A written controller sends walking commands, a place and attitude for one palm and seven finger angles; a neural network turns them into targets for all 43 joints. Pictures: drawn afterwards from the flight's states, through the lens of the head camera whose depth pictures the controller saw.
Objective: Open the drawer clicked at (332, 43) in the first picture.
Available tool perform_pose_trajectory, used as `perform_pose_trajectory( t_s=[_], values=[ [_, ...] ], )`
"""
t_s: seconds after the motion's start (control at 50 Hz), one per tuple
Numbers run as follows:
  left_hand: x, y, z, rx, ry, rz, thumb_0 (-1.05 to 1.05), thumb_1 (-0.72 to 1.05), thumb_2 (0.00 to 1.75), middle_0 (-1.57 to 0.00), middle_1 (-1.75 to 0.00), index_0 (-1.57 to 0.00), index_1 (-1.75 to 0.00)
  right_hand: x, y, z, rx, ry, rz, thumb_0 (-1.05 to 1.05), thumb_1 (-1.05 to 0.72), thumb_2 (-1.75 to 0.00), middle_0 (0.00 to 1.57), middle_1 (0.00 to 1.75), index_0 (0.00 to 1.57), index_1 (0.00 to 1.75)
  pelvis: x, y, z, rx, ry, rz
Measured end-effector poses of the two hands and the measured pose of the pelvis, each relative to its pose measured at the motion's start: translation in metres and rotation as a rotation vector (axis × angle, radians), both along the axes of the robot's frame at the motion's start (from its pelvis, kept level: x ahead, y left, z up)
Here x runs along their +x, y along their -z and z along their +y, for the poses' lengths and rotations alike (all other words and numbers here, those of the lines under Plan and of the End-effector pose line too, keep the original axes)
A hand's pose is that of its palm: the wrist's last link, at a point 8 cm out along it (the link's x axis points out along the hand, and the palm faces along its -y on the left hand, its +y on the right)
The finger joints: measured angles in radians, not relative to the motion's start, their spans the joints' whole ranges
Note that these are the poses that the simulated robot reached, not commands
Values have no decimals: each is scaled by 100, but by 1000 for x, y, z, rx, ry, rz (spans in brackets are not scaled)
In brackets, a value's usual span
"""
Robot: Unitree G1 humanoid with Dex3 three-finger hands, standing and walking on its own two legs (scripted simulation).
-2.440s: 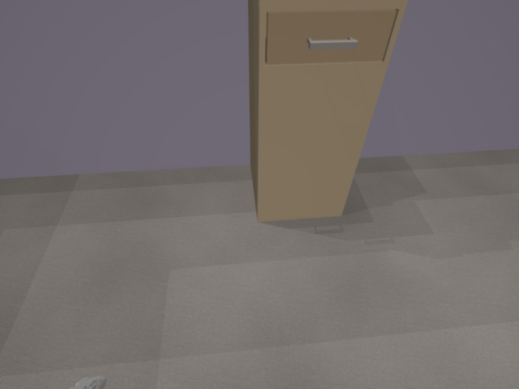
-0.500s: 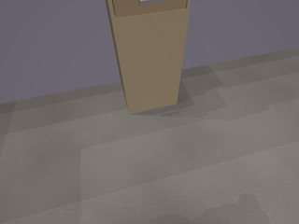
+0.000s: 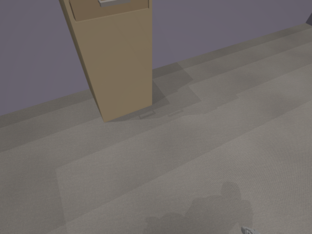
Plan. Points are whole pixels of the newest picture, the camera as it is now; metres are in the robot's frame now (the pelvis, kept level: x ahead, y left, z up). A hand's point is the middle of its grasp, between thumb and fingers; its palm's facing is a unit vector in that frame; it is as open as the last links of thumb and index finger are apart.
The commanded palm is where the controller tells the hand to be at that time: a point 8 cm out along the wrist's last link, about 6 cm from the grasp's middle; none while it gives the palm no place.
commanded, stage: walk to a spot facing it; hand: left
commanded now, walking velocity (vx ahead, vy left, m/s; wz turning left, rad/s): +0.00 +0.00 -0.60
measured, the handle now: (113, 0) +1.05 +0.33 +0.11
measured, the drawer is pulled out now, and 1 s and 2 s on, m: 0.00 0.00 0.00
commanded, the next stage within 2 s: turn to face it in 1.62 s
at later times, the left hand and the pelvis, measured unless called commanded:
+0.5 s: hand (104, 222) +0.17 +0.18 -0.16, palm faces -0.37 -0.91 -0.17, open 7.4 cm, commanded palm none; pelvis +0.01 +0.02 +0.01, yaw -21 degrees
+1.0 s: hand (144, 191) +0.27 +0.07 -0.18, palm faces -0.45 -0.87 -0.20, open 7.2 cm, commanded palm none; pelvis +0.17 -0.09 -0.01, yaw -30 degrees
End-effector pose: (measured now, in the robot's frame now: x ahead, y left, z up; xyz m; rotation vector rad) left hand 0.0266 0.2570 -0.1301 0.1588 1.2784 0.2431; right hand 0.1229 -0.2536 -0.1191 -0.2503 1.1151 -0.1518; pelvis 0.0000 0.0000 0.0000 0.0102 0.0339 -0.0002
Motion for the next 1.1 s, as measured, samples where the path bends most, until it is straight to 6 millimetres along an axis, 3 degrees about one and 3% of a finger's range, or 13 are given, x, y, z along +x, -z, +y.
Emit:
perform_pose_trajectory(
  t_s=[0.1, 0.2, 0.34, 0.4, 0.48, 0.58, 0.66, 0.72, 0.82, 0.96, 1.04, 1.1],
  values=[
    [15, 13, 29, -15, 62, -21, 1, 90, 90, -20, -30, -21, -30, -35, -9, 18, -31, 63, -37, 1, -91, -90, 20, 30, 20, 30, -13, 5, 22, -12, 54, -7],
    [35, 7, 45, -31, 145, -36, 1, 91, 90, -20, -30, -20, -30, -86, -18, 30, -46, 145, 18, 1, -90, -90, 20, 30, 20, 30, -18, -4, 36, -40, 127, -25],
    [64, 4, 42, -51, 279, 1, 1, 91, 90, -20, -30, -20, -30, -144, -17, 41, -27, 296, 58, 1, -90, -90, 20, 30, 20, 30, -8, -8, 43, -58, 249, -22],
    [90, 5, 24, -64, 351, 9, 1, 91, 90, -20, -30, -20, -30, -178, -13, 46, -9, 378, 110, 1, -90, -90, 20, 30, 20, 30, -2, -8, 38, -56, 294, -19],
    [138, 4, -18, -87, 459, -19, 1, 91, 90, -19, -30, -20, -30, -227, -7, 54, 25, 494, 229, 1, -90, -90, 20, 30, 20, 30, 9, -7, 25, -50, 350, -12],
    [211, 1, -94, -110, 609, -103, 1, 91, 90, -19, -30, -20, -30, -278, 1, 61, 90, 627, 387, 1, -90, -90, 20, 30, 20, 30, 29, 0, -4, -37, 417, -3],
    [263, 4, -157, -120, 693, -226, 1, 91, 90, -20, -30, -20, -30, -295, 17, 56, 155, 688, 485, 1, -91, -90, 20, 30, 20, 30, 47, 18, -36, -28, 447, -7],
    [275, 2, -180, -127, 681, -263, 0, 91, 90, -20, -30, -20, -30, -273, 22, 38, 172, 699, 481, 1, -91, -90, 20, 30, 20, 30, 60, 17, -54, -33, 462, -26],
    [264, 1, -181, -106, 660, -149, 0, 91, 90, -20, -30, -20, -30, -181, 19, -15, 133, 677, 267, 2, -91, -90, 20, 30, 20, 30, 93, 3, -74, -35, 502, -32],
    [264, 12, -146, -42, 585, 4, -1, 93, 90, -20, -30, -21, -30, -38, 10, -70, 92, 588, 20, 1, -91, -90, 19, 30, 20, 30, 149, 2, -90, -61, 525, -23],
    [267, 30, -130, -45, 532, 106, 0, 92, 90, -20, -30, -20, -30, 35, 7, -86, 63, 532, -42, 1, -91, -90, 19, 30, 20, 30, 194, 11, -95, -80, 531, -24],
    [279, 46, -123, -53, 511, 185, 0, 92, 90, -20, -30, -20, -30, 77, 9, -92, 25, 514, -76, 1, -91, -90, 20, 30, 20, 30, 228, 21, -96, -67, 546, -38]
  ],
)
